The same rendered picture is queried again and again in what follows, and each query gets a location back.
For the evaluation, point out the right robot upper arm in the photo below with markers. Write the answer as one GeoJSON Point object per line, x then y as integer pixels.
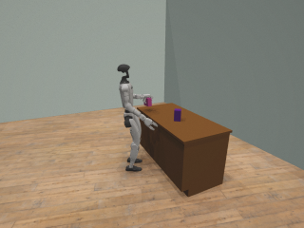
{"type": "Point", "coordinates": [125, 92]}

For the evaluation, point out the left robot thigh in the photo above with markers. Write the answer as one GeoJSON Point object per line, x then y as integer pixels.
{"type": "Point", "coordinates": [138, 123]}

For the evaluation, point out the robot right hand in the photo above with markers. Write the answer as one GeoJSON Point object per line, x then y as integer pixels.
{"type": "Point", "coordinates": [148, 122]}

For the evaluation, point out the sponge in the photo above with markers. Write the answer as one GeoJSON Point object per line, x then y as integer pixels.
{"type": "Point", "coordinates": [148, 102]}

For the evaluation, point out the left robot forearm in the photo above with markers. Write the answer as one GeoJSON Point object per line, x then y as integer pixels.
{"type": "Point", "coordinates": [137, 96]}

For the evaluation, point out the table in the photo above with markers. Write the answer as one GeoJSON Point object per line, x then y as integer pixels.
{"type": "Point", "coordinates": [192, 152]}

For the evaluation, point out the robot left hand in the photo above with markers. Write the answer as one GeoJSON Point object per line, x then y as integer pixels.
{"type": "Point", "coordinates": [147, 96]}

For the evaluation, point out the right robot foot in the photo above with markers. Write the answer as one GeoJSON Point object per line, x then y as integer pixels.
{"type": "Point", "coordinates": [134, 168]}

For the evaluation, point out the right robot forearm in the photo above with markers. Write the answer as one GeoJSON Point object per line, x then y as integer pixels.
{"type": "Point", "coordinates": [133, 110]}

